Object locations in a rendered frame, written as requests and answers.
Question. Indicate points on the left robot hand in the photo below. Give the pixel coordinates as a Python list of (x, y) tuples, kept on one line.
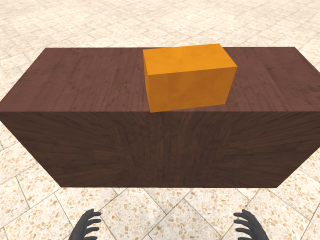
[(80, 230)]

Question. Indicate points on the pedestal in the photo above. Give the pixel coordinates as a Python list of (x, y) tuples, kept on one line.
[(83, 114)]

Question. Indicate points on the carton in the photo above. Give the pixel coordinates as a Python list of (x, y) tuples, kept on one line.
[(186, 77)]

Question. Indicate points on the right robot hand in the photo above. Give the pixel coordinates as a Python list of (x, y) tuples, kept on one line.
[(255, 231)]

